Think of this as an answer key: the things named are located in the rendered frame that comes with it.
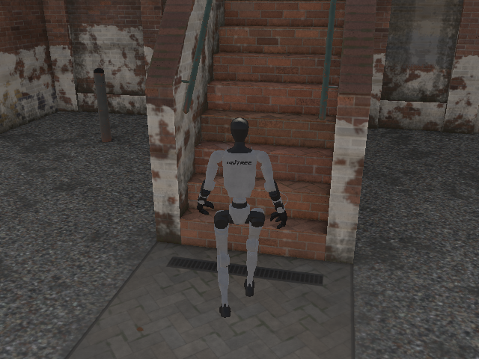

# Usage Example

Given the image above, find stairs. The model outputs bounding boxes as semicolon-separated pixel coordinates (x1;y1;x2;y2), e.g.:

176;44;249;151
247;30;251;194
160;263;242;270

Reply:
180;0;346;261

